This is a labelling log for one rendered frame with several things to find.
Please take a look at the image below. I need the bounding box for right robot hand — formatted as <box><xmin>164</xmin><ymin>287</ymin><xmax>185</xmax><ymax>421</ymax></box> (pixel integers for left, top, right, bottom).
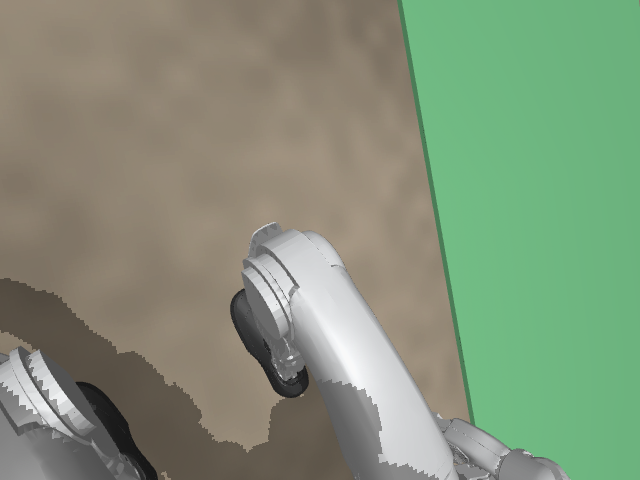
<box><xmin>431</xmin><ymin>411</ymin><xmax>512</xmax><ymax>480</ymax></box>

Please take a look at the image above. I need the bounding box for left robot foot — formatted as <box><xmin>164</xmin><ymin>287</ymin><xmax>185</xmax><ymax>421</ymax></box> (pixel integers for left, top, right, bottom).
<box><xmin>75</xmin><ymin>382</ymin><xmax>158</xmax><ymax>480</ymax></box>

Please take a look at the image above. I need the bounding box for right robot foot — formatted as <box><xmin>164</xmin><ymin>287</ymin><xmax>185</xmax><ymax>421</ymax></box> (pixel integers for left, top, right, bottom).
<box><xmin>230</xmin><ymin>288</ymin><xmax>309</xmax><ymax>398</ymax></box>

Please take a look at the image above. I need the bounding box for right robot arm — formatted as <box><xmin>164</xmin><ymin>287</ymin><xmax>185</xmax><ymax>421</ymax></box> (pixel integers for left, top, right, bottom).
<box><xmin>498</xmin><ymin>448</ymin><xmax>571</xmax><ymax>480</ymax></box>

